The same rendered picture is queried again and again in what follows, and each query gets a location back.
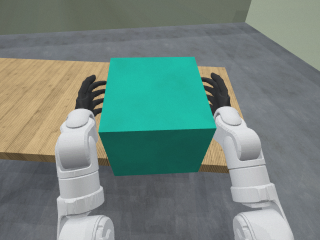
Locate robot left hand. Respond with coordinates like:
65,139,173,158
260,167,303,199
74,74,107,117

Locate carton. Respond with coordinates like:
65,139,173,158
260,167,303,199
98,57,217,176

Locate left robot upper arm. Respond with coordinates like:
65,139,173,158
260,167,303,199
58,215,115,240

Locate table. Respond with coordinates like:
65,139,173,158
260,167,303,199
0,58,244,174

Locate right robot upper arm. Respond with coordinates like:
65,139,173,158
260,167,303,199
233,208,293,240

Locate robot right hand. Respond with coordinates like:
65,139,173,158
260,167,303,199
201,72,231,117

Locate robot right forearm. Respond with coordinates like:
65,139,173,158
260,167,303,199
213,106,295,240

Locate robot left forearm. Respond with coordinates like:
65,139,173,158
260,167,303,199
54,108,105,240

